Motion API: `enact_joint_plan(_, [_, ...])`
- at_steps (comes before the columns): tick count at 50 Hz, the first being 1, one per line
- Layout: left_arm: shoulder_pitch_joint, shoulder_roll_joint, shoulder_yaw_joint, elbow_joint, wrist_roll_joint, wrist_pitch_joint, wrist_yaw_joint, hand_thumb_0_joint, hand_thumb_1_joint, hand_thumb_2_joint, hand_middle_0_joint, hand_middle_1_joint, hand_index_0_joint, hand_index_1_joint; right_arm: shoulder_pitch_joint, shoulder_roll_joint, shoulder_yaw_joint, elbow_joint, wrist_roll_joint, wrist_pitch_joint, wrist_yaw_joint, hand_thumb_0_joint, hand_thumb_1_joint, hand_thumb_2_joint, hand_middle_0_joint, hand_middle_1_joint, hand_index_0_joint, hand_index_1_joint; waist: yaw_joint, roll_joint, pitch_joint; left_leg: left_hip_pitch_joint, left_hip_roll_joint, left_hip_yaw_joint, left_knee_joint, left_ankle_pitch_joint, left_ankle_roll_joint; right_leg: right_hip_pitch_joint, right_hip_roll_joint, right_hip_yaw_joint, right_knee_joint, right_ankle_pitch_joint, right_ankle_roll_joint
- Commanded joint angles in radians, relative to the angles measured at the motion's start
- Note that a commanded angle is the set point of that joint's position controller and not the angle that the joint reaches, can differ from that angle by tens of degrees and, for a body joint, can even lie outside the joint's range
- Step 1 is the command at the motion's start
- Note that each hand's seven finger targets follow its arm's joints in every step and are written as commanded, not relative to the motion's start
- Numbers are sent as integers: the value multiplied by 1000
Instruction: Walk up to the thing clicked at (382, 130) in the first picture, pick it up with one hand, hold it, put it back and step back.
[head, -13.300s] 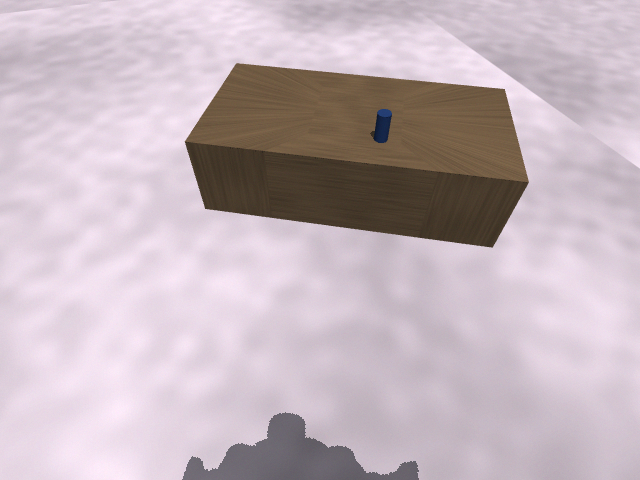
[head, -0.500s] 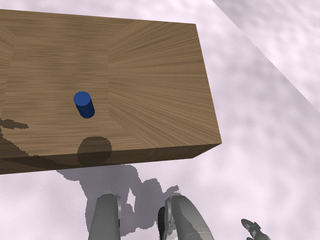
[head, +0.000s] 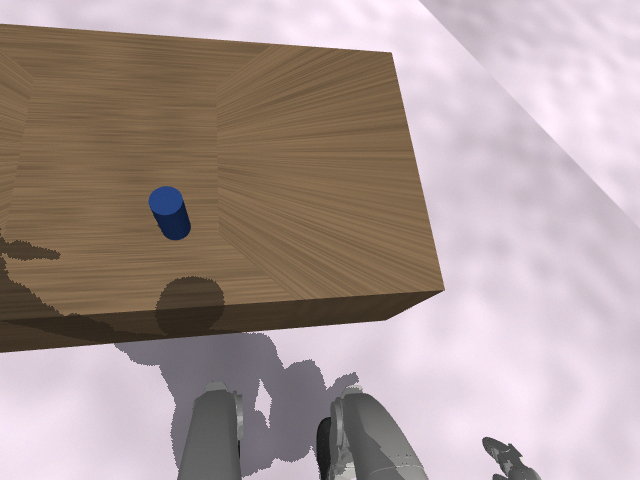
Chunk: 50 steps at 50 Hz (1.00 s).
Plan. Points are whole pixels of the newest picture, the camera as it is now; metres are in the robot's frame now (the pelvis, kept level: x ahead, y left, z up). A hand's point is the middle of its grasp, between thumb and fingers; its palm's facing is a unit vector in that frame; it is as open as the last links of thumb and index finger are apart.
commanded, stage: go down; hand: left
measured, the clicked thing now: (171, 215) +0.52 +0.21 -0.24
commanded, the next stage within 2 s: approach in 1.94 s
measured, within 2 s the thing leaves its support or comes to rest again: neither
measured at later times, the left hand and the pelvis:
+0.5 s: hand out of the picture +0.43 +0.41 +0.08, palm faces +0.26 -0.96 +0.00, open 17.1 cm; pelvis -0.01 +0.00 -0.01, yaw +0 degrees
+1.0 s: hand out of the picture +0.42 +0.41 +0.07, palm faces +0.27 -0.96 -0.01, open 17.2 cm; pelvis +0.00 +0.00 +0.00, yaw +0 degrees
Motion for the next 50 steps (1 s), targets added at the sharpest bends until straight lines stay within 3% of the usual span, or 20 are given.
enact_joint_plan(1, [-279, 417, 36, -184, -30, -69, -2, 0, -441, 57, -47, -46, -40, -49, 159, -222, -74, -40, -1, -13, -21, 0, -904, -901, 200, 300, 200, 300, 28, 267, -454, 538, -22, -35, -145, 418, 6, 55, 21, 6, -119, 257, -58])
enact_joint_plan(5, [-264, 394, 27, -158, -39, -77, -15, 0, -457, 49, -47, -43, -41, -46, 155, -225, -76, -36, -1, -19, -18, 0, -907, -901, 200, 300, 200, 300, 28, 269, -455, 540, -17, -43, -138, 428, 3, 24, 24, 2, -105, 251, -59])
enact_joint_plan(8, [-301, 439, 46, -187, -42, -88, -16, 0, -463, 49, -47, -43, -41, -46, 147, -224, -68, -57, 0, -19, -14, 0, -905, -900, 200, 300, 200, 300, 33, 264, -486, 524, -23, -37, -135, 403, 7, 61, 20, 8, -107, 252, -58])
enact_joint_plan(9, [-287, 414, 41, -162, -46, -88, -22, 0, -462, 53, -45, -47, -40, -48, 148, -227, -70, -53, 1, -21, -15, 0, -900, -899, 200, 300, 200, 300, 20, 259, -489, 537, -19, -41, -130, 421, 6, 45, 21, 3, -99, 261, -57])
enact_joint_plan(11, [-310, 444, 52, -200, -48, -94, -25, 0, -452, 55, -41, -42, -37, -43, 146, -232, -72, -47, -3, -20, -14, 0, -900, -899, 200, 300, 200, 300, 35, 300, -520, 576, -16, -47, -131, 435, -2, 15, 21, 1, -89, 246, -60])
enact_joint_plan(16, [-343, 476, 58, -203, -38, -87, -19, 0, -461, 58, -42, -52, -41, -51, 144, -229, -67, -51, -1, -19, -20, 0, -898, -898, 201, 300, 200, 300, 30, 312, -525, 547, -22, -43, -137, 359, 0, 33, 22, 7, -92, 214, -61])
enact_joint_plan(19, [-340, 500, 68, -211, -31, -79, -16, 0, -437, 64, -38, -47, -35, -48, 143, -234, -66, -51, -1, -17, -22, 0, -899, -899, 200, 300, 200, 300, 42, 337, -538, 580, -20, -47, -137, 391, -5, 8, 23, 5, -88, 212, -63])
enact_joint_plan(24, [-289, 479, 63, -151, -29, -59, -18, 0, -465, 68, -43, -55, -39, -57, 156, -229, -62, -50, 0, -13, -21, 0, -904, -900, 201, 300, 200, 300, 39, 298, -478, 520, -23, -45, -129, 401, 1, 17, 23, 3, -93, 226, -62])
enact_joint_plan(27, [-266, 440, 48, -141, -33, -58, -22, 0, -474, 60, -44, -56, -42, -57, 149, -225, -64, -63, 3, -16, -21, 0, -904, -900, 201, 300, 200, 300, 26, 257, -481, 498, -24, -34, -118, 388, 10, 48, 23, 9, -102, 249, -55])
enact_joint_plan(30, [-278, 454, 57, -185, -45, -67, -27, 0, -464, 51, -44, -52, -42, -51, 150, -234, -73, -55, 6, -19, -21, 0, -902, -899, 201, 300, 200, 300, 32, 278, -504, 536, -19, -44, -124, 391, 2, 17, 26, 2, -92, 230, -58])
enact_joint_plan(32, [-290, 430, 44, -193, -57, -67, -34, 0, -475, 54, -43, -56, -42, -56, 163, -232, -72, -45, 6, -18, -21, 0, -902, -899, 200, 300, 200, 300, 22, 283, -520, 556, -19, -47, -116, 429, 0, 17, 24, 0, -91, 250, -58])
enact_joint_plan(35, [-260, 452, 64, -197, -55, -66, -25, 0, -499, 61, -42, -61, -41, -61, 156, -229, -69, -48, 8, -20, -20, 0, -899, -898, 201, 300, 200, 300, 42, 260, -509, 529, -25, -39, -119, 425, 6, 57, 22, 5, -95, 262, -56])
enact_joint_plan(37, [-255, 427, 50, -183, -52, -67, -28, 0, -493, 51, -48, -56, -46, -56, 167, -225, -72, -26, 5, -12, -22, 0, -906, -899, 201, 300, 200, 300, 38, 272, -517, 538, -25, -40, -115, 431, 4, 42, 22, 5, -94, 264, -56])
enact_joint_plan(39, [-287, 478, 78, -234, -50, -76, -18, 0, -490, 59, -45, -64, -45, -63, 150, -225, -71, -42, 5, -14, -21, 0, -902, -899, 201, 300, 200, 300, 53, 290, -517, 528, -29, -34, -122, 400, 4, 50, 20, 10, -94, 246, -58])
enact_joint_plan(40, [-275, 469, 79, -213, -51, -77, -14, 0, -492, 59, -43, -61, -43, -60, 161, -228, -72, -29, 6, -11, -22, 0, -905, -899, 201, 300, 200, 300, 49, 294, -524, 551, -26, -40, -120, 427, 1, 36, 21, 5, -89, 250, -59])
enact_joint_plan(41, [-295, 517, 104, -256, -47, -83, -8, 0, -464, 59, -44, -59, -43, -57, 151, -231, -71, -38, 5, -12, -21, 0, -903, -899, 201, 300, 201, 300, 66, 316, -545, 566, -26, -42, -123, 440, -2, 40, 21, 4, -82, 250, -61])
enact_joint_plan(43, [-279, 505, 110, -236, -48, -83, -6, 0, -474, 61, -43, -59, -43, -58, 139, -220, -64, -52, 4, -13, -23, 0, -907, -900, 201, 300, 201, 300, 58, 300, -551, 554, -29, -32, -115, 453, 6, 76, 20, 11, -90, 279, -57])
enact_joint_plan(49, [-205, 372, 20, -154, -46, -59, -30, 0, -463, 63, -39, -55, -37, -54, 151, -221, -77, -27, 6, -15, -22, 0, -905, -900, 201, 300, 200, 300, 34, 275, -464, 537, -24, -38, -124, 445, 2, 23, 24, 5, -98, 265, -59])
enact_joint_plan(50, [-227, 407, 44, -202, -53, -66, -30, 0, -468, 53, -43, -52, -42, -51, 138, -230, -81, -44, 6, -17, -22, 0, -906, -900, 201, 300, 200, 300, 44, 283, -479, 548, -22, -42, -125, 450, -1, 18, 24, 3, -94, 259, -60])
